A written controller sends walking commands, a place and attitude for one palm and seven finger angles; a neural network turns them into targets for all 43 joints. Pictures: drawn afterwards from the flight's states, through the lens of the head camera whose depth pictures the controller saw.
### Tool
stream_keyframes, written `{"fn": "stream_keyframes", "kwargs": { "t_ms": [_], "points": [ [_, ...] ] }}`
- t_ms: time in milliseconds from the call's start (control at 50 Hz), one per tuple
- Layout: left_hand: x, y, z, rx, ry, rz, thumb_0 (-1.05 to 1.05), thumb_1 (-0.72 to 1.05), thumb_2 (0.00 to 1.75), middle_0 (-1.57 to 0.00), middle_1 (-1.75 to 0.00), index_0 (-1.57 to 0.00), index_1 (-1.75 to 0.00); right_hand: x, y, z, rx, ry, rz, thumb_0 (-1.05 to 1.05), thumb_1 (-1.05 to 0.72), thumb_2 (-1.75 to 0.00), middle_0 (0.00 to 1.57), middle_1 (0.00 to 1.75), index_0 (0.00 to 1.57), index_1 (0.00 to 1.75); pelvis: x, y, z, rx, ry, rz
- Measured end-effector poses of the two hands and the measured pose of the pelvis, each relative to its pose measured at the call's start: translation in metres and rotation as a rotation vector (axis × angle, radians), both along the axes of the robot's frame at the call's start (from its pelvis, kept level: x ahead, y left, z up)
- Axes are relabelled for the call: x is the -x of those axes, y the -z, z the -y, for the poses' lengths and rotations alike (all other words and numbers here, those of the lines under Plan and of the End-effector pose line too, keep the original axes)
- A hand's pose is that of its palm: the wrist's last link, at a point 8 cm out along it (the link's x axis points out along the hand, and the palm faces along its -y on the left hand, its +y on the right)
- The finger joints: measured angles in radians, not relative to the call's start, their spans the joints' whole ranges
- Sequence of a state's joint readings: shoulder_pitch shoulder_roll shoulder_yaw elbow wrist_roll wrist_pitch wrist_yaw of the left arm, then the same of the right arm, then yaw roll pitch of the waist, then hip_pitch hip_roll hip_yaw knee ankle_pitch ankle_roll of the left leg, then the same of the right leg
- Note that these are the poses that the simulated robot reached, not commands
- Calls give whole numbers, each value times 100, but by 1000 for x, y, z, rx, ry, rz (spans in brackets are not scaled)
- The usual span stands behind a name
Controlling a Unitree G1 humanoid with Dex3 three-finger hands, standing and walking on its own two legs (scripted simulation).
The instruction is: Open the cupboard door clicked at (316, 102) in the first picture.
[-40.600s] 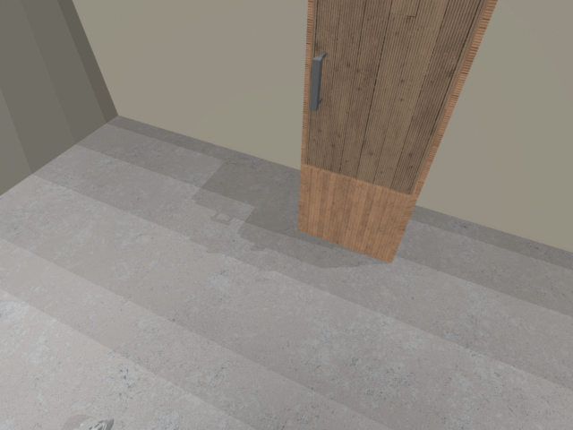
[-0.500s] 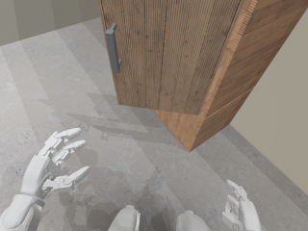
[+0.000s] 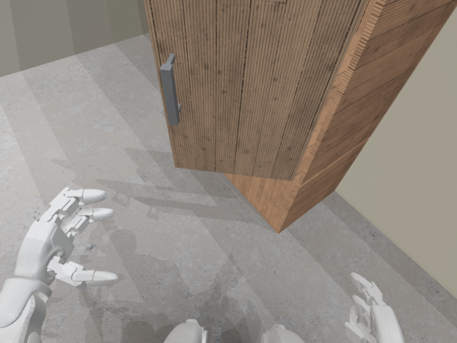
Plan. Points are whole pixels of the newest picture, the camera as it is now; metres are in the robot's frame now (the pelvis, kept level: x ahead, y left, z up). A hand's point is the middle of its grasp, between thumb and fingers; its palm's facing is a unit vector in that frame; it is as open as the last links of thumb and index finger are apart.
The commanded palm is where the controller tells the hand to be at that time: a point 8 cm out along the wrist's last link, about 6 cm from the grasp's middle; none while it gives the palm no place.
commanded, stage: raise the hand with hooked fingers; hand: left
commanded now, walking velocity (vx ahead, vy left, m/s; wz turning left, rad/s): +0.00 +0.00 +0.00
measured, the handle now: (173, 91) +0.62 +0.17 +0.06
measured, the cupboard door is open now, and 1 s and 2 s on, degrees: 46 46 46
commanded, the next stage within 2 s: move the hooked fingers beside the handle in 0.94 s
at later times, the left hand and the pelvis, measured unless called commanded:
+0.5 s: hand (70, 208) +0.30 +0.27 +0.08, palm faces -0.03 -1.00 -0.03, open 14.0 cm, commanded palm +0.27 +0.31 +0.08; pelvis +0.01 +0.00 +0.01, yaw +0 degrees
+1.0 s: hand (77, 212) +0.29 +0.26 +0.08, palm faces -0.03 -1.00 -0.03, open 14.0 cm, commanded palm +0.27 +0.31 +0.08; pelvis +0.01 -0.01 +0.01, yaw -1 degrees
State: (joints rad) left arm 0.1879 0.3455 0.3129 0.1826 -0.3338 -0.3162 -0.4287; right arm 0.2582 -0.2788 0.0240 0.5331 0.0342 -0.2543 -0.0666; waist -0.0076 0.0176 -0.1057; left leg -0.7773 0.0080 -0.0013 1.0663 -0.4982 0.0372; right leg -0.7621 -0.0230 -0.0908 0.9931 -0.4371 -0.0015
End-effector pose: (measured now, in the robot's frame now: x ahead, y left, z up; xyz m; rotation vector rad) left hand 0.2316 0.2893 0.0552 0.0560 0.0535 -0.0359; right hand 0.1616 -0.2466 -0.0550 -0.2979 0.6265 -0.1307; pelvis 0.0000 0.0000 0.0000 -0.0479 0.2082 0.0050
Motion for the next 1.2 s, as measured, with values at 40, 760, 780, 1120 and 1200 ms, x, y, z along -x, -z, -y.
{"fn": "stream_keyframes", "kwargs": {
  "t_ms": [40, 760, 780, 1120, 1200],
  "points": [
    [-3, -2, -5, 1, -7, -3, 0, -30, 38, -29, -107, -29, -107, -5, -2, -4, -7, -12, 6, 2, -90, -90, 20, 30, 21, 30, -1, -1, 0, 1, -1, 3],
    [-48, -25, -26, 33, -1, 11, -1, -50, 30, -30, -120, -30, -120, 24, -1, 15, -1, 43, -110, 1, -90, -90, 20, 30, 21, 30, -8, -14, 8, -11, 18, 9],
    [-47, -25, -26, 32, -3, 11, -1, -50, 30, -30, -120, -30, -120, 23, -1, 15, -3, 42, -109, 1, -90, -90, 20, 30, 21, 30, -8, -14, 8, -11, 17, 10],
    [-43, -28, -24, 27, -1, 20, -1, -50, 30, -31, -120, -30, -120, 15, 1, 10, -18, 20, -78, 1, -90, -90, 20, 30, 21, 30, -5, -13, 11, -11, 9, 18],
    [-53, -27, -26, 36, -8, 21, -1, -50, 30, -31, -120, -30, -120, 16, 4, 12, -5, 17, -93, 1, -90, -90, 20, 30, 21, 30, -2, -11, 12, -11, 3, 14]
  ]
}}
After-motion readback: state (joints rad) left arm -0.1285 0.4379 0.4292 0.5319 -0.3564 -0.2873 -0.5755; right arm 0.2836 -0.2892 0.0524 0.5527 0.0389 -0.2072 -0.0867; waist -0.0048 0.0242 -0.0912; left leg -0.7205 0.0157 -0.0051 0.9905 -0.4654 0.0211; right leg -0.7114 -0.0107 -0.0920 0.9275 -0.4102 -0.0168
